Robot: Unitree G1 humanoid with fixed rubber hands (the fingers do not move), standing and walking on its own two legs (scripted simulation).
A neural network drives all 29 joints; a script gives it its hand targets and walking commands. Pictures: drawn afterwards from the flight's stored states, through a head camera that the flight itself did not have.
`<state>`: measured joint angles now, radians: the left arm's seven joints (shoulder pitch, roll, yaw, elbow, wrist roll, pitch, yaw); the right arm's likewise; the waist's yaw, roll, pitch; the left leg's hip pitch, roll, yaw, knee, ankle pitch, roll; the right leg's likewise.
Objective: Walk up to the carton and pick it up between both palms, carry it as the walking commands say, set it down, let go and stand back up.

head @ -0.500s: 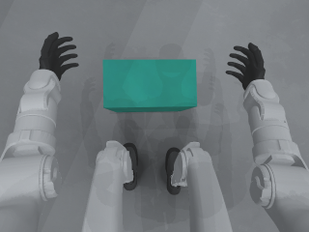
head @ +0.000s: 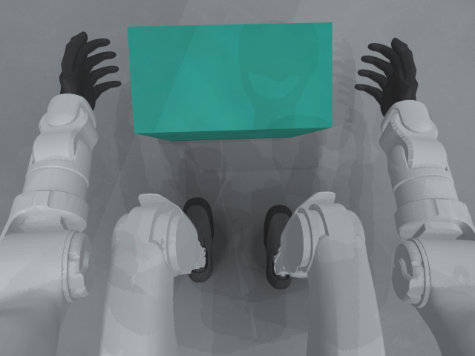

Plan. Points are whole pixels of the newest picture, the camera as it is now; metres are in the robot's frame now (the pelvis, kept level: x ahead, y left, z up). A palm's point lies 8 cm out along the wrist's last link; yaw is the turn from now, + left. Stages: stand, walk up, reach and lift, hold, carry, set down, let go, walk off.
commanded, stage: reach and lift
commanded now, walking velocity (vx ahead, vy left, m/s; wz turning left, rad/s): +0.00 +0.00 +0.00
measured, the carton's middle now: (231, 96) +0.49 +0.02 -0.29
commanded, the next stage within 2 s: none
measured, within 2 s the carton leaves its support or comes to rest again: neither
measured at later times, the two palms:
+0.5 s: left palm (92, 98) +0.47 +0.25 -0.22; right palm (374, 106) +0.47 -0.22 -0.22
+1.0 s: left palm (109, 92) +0.48 +0.22 -0.22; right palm (353, 92) +0.49 -0.18 -0.21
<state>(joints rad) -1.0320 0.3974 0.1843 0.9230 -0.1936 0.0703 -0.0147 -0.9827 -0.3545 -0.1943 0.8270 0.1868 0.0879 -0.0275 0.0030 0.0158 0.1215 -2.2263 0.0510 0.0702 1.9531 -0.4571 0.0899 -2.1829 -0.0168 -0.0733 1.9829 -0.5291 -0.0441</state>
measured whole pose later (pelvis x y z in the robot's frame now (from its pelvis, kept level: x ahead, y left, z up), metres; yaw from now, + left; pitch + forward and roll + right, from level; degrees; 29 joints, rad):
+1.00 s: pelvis +0.00 +0.00 -0.04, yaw +0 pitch +37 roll -2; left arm -1.18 0.41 -0.01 1.10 -0.33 -0.02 0.06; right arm -1.17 -0.34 -0.01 1.05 0.33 0.00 -0.09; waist 0.00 0.00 0.25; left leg -2.28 0.06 0.07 2.11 -0.48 0.09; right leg -2.23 -0.02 -0.08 2.14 -0.56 -0.05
